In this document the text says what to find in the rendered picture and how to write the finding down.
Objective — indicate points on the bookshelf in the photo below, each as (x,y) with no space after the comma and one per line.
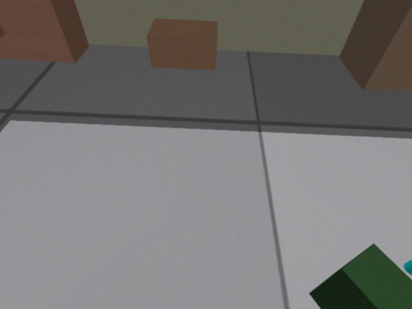
(41,30)

